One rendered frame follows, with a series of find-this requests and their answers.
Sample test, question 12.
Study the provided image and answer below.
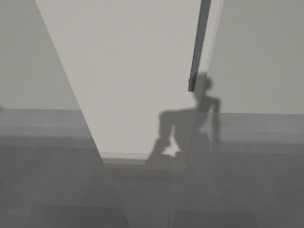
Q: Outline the fridge door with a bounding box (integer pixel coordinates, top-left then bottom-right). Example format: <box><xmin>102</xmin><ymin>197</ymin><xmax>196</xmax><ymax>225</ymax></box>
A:
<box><xmin>35</xmin><ymin>0</ymin><xmax>221</xmax><ymax>171</ymax></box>

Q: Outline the handle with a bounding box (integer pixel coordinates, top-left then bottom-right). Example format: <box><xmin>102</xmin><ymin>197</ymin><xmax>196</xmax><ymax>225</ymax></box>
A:
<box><xmin>188</xmin><ymin>0</ymin><xmax>211</xmax><ymax>92</ymax></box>

